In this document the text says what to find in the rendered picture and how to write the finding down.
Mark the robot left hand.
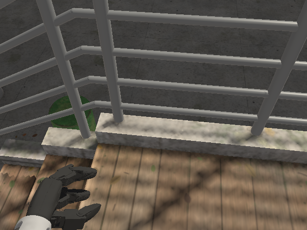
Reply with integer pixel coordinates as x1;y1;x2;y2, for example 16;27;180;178
26;164;102;230

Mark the left robot forearm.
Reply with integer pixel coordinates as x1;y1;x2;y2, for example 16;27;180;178
14;215;52;230

